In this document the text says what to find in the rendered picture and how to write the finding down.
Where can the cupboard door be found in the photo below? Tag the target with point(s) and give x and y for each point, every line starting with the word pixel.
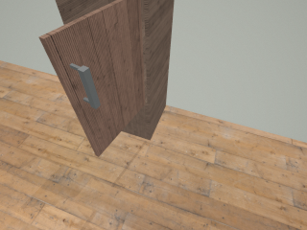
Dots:
pixel 109 42

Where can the handle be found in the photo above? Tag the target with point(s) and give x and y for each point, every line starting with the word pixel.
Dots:
pixel 88 85

